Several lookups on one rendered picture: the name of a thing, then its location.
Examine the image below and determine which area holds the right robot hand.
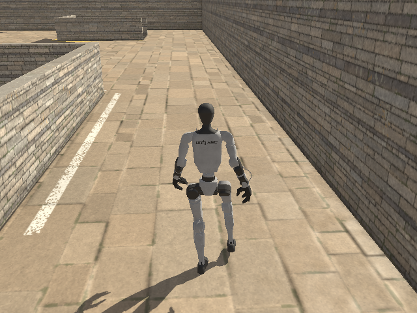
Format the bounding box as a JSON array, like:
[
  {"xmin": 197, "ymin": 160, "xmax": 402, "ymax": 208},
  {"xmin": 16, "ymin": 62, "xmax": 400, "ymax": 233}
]
[{"xmin": 237, "ymin": 185, "xmax": 252, "ymax": 203}]

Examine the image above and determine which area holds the robot right thigh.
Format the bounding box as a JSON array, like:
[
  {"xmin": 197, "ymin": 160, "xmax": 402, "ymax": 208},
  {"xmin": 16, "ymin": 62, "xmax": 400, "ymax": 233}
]
[{"xmin": 218, "ymin": 181, "xmax": 232, "ymax": 213}]

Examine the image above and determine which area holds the robot left forearm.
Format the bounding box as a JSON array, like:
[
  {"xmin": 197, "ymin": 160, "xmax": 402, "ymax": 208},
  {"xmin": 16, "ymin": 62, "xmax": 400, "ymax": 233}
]
[{"xmin": 173, "ymin": 157, "xmax": 184, "ymax": 180}]

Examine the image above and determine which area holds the robot right forearm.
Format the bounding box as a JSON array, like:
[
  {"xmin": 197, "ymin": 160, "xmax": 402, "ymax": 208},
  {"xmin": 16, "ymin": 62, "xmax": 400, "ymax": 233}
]
[{"xmin": 233, "ymin": 157, "xmax": 249, "ymax": 188}]

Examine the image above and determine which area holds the left robot hand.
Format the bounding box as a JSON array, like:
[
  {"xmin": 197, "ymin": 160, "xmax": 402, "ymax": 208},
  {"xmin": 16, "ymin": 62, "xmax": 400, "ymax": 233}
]
[{"xmin": 172, "ymin": 177, "xmax": 188, "ymax": 190}]

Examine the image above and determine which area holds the robot right upper arm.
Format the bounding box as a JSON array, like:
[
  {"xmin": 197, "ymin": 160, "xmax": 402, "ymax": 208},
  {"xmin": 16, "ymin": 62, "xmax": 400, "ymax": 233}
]
[{"xmin": 220, "ymin": 131, "xmax": 239, "ymax": 168}]

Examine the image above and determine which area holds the robot head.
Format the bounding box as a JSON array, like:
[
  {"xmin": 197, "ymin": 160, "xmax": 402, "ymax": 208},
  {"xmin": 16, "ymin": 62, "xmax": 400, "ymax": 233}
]
[{"xmin": 196, "ymin": 103, "xmax": 218, "ymax": 134}]

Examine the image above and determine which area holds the robot left upper arm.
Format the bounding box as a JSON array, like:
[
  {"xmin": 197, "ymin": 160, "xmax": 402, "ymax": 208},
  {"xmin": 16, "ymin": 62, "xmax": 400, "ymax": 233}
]
[{"xmin": 177, "ymin": 132, "xmax": 194, "ymax": 167}]

